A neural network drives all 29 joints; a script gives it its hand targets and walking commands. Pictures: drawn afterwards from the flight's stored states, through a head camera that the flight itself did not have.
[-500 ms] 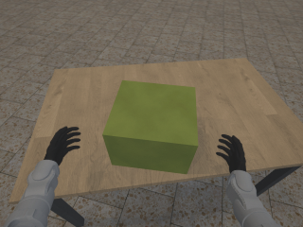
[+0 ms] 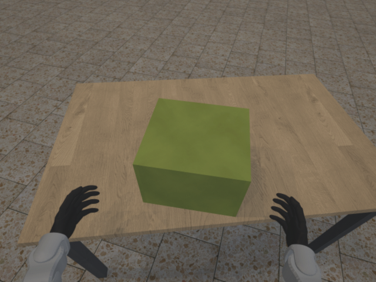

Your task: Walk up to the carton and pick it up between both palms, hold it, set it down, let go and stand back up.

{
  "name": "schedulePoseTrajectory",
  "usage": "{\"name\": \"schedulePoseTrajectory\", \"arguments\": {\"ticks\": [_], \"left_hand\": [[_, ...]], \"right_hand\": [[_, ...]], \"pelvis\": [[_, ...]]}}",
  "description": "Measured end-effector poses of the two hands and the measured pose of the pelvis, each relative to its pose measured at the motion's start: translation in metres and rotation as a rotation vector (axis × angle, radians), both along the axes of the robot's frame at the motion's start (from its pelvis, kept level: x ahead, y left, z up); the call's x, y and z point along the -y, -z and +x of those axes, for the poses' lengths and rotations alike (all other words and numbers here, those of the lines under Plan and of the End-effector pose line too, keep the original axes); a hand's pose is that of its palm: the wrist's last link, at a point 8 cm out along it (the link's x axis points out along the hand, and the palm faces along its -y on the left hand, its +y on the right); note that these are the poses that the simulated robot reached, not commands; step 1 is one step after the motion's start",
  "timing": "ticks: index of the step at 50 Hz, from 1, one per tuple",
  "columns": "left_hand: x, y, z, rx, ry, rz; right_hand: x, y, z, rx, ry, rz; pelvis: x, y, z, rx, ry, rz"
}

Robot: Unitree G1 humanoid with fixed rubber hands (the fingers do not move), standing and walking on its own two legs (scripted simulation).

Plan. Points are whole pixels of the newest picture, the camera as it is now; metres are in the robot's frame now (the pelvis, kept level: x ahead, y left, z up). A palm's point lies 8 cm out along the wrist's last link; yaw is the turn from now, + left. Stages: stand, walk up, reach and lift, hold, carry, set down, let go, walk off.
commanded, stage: set down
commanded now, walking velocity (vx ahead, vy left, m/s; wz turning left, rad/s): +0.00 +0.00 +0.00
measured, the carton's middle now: (196, 155) +0.48 +0.00 -0.05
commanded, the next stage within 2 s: let go in 1.42 s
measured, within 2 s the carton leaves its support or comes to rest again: neither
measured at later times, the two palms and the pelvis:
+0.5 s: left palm (76, 250) +0.21 +0.26 -0.03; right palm (303, 254) +0.20 -0.21 -0.04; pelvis +0.01 +0.00 +0.01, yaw +0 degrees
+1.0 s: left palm (90, 265) +0.19 +0.23 -0.05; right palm (309, 267) +0.18 -0.23 -0.05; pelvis +0.02 -0.01 +0.01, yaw -1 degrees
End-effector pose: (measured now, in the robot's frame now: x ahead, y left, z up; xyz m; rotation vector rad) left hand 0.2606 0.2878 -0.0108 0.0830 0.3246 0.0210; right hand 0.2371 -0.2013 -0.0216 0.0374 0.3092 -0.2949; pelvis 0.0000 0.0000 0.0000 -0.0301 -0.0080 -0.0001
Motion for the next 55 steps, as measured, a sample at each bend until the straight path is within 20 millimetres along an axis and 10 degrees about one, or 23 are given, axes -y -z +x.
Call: {"name": "schedulePoseTrajectory", "arguments": {"ticks": [15, 55], "left_hand": [[0.012, 0.014, -0.041, -0.058, 0.004, -0.002], [0.060, 0.047, -0.073, -0.379, -0.049, 0.043]], "right_hand": [[0.005, 0.011, -0.025, -0.041, -0.015, -0.016], [0.027, 0.031, -0.056, -0.298, -0.153, -0.094]], "pelvis": [[0.000, -0.003, 0.006, 0.040, 0.000, -0.001], [0.015, -0.015, 0.021, 0.075, 0.023, 0.016]]}}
